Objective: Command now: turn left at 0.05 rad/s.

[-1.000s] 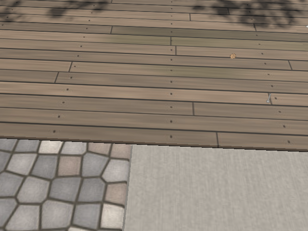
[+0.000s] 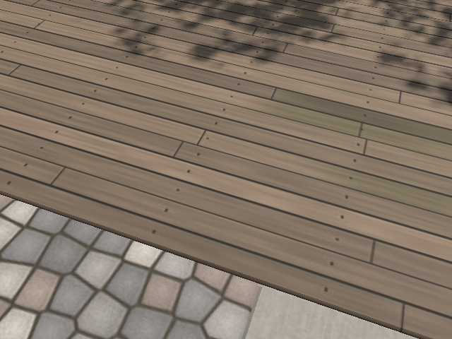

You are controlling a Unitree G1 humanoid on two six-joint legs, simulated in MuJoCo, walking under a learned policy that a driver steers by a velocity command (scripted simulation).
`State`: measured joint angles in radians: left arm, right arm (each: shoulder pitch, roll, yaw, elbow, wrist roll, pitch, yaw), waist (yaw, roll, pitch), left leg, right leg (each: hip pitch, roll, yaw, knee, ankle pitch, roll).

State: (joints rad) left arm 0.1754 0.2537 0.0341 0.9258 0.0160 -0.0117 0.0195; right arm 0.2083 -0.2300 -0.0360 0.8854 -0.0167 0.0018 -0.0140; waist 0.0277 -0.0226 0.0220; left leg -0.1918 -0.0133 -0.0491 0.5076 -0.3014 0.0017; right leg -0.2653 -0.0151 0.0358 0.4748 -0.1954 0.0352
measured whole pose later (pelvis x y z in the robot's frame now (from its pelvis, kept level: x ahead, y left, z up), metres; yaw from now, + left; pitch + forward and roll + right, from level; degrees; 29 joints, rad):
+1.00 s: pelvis +0.01 +0.00 +0.00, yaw -1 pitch -1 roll +0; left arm 0.21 0.21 0.03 1.12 0.00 0.01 0.05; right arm 0.29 -0.20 0.00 1.07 0.00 -0.01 -0.03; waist 0.01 0.00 0.04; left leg -0.15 -0.02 -0.03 0.50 -0.32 0.01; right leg -0.25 -0.02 0.05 0.50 -0.23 0.04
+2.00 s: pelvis +0.31 +0.00 -0.02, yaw -1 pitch +2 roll +0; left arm 0.47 0.22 0.03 1.06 -0.01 -0.07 0.01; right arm -0.01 -0.24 -0.05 0.85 0.02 -0.11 0.04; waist 0.04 0.00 0.05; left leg -0.51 -0.02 0.06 0.61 -0.12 0.08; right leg -0.04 -0.01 0.04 0.86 -0.52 -0.02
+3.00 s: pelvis +0.89 -0.03 +0.00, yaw -3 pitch +2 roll -2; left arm 0.41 0.23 0.06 1.00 -0.02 -0.07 0.01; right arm 0.00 -0.23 -0.05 0.85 0.02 -0.09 0.03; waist 0.09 0.04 0.01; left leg -0.58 0.07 -0.03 0.51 0.03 0.02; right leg 0.05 0.05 -0.02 0.23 -0.32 -0.03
